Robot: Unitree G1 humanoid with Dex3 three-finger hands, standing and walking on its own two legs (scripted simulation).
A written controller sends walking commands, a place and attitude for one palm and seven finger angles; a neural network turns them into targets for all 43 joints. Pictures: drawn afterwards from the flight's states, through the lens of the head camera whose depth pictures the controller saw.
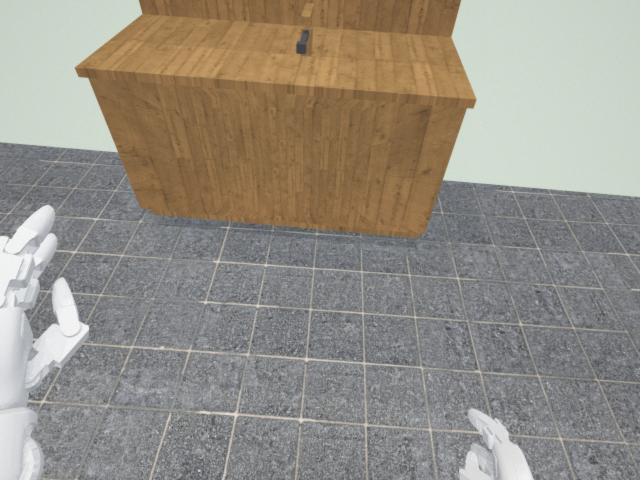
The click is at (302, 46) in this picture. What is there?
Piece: tap's lever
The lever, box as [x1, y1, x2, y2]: [296, 41, 305, 53]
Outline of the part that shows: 297,41 296,53 305,53 305,42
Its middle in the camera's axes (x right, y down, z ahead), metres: -0.06 -0.59 +1.18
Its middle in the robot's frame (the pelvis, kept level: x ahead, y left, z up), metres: +1.28 +0.14 +0.02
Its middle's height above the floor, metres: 0.79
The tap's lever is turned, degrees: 0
